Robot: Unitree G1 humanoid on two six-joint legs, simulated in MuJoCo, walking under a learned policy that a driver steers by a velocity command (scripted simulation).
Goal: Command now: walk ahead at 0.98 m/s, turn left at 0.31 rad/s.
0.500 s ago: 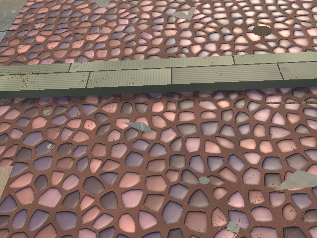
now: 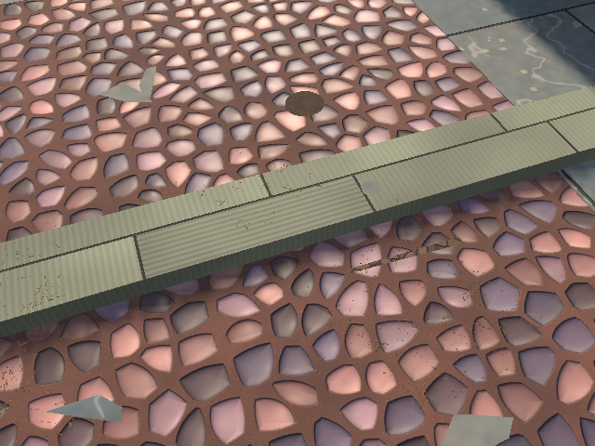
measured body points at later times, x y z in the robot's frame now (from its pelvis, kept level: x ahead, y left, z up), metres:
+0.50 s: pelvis +0.44 +0.00 +0.01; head +0.46 +0.01 +0.46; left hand +0.34 +0.28 -0.11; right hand +0.72 -0.20 -0.08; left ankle +0.45 +0.12 -0.64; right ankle +0.39 -0.14 -0.73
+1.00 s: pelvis +0.83 +0.23 +0.01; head +0.85 +0.26 +0.46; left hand +0.85 +0.56 -0.04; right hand +1.02 +0.02 -0.11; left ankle +0.71 +0.17 -0.73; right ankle +1.09 +0.25 -0.61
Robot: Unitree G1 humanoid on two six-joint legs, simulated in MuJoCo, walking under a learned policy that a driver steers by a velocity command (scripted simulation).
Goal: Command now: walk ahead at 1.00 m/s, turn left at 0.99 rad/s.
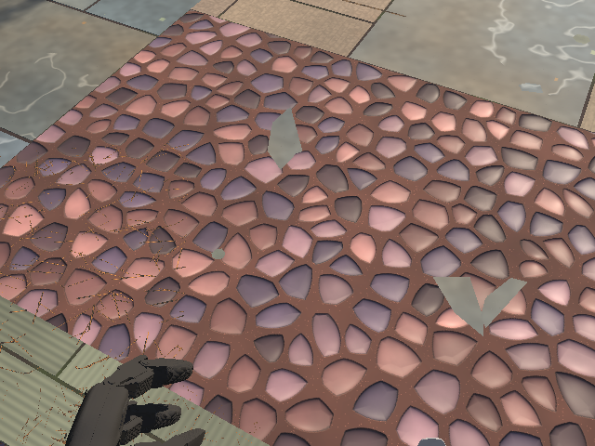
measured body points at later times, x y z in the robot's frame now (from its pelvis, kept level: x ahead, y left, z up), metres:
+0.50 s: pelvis +0.35 -0.01 +0.04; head +0.38 +0.01 +0.49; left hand +0.35 +0.29 -0.08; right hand +0.64 -0.19 +0.01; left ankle +0.46 +0.10 -0.68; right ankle +0.27 -0.18 -0.64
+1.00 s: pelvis +0.43 -0.05 +0.05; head +0.46 -0.09 +0.50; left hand +0.69 +0.15 -0.01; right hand +0.47 -0.38 -0.05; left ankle +0.47 +0.10 -0.60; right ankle +0.43 -0.15 -0.68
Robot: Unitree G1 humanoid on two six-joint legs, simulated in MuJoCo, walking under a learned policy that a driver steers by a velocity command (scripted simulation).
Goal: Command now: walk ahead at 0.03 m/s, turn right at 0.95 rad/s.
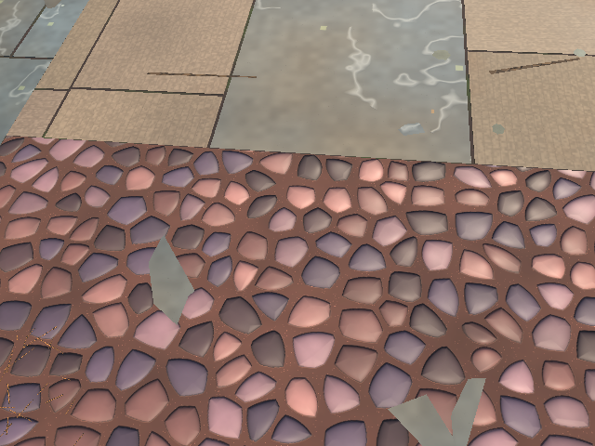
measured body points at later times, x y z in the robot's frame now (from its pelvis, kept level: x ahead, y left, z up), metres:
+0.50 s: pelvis +0.03 +0.03 +0.01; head +0.07 +0.03 +0.46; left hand +0.31 +0.22 -0.08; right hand +0.05 -0.29 -0.08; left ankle +0.10 +0.13 -0.73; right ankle -0.04 -0.09 -0.64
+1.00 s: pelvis +0.00 -0.01 +0.01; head +0.04 -0.02 +0.45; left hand +0.27 +0.15 -0.08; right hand +0.00 -0.32 -0.10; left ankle +0.06 +0.10 -0.68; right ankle -0.05 -0.11 -0.73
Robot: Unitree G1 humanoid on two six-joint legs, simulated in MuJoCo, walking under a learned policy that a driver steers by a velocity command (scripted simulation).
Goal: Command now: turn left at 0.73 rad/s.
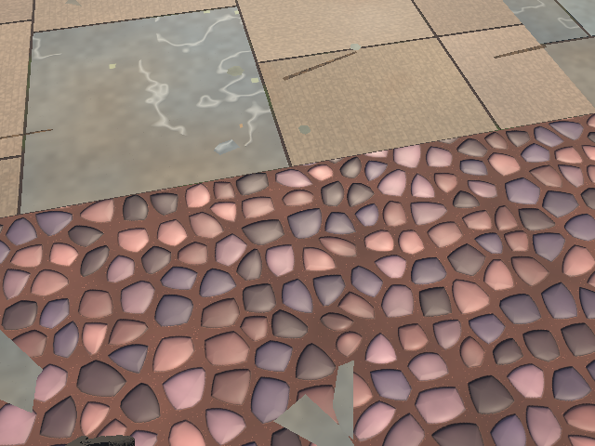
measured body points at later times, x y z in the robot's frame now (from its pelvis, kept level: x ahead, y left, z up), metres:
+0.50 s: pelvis +0.02 +0.05 +0.00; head +0.05 +0.10 +0.45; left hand +0.07 +0.38 -0.10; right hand +0.31 -0.14 -0.06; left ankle +0.00 +0.12 -0.74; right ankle +0.15 -0.09 -0.69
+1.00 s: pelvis +0.13 +0.05 +0.00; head +0.15 +0.06 +0.45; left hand +0.20 +0.37 -0.09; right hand +0.29 -0.20 -0.11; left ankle -0.02 +0.13 -0.74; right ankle +0.21 -0.04 -0.67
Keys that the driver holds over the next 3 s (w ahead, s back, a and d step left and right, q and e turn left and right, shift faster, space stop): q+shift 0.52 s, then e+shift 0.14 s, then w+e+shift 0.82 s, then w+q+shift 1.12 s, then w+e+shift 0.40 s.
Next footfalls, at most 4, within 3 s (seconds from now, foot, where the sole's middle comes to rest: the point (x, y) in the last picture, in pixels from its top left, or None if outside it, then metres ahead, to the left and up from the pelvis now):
0.14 left None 0.04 0.13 -0.78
0.64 right None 0.17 -0.03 -0.77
1.22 right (310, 433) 0.48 -0.01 -0.78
1.68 left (267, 256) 0.95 0.09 -0.78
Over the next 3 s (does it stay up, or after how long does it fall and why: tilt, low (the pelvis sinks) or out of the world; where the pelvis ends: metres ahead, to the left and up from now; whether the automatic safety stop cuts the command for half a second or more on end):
stays up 1.95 0.28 -0.03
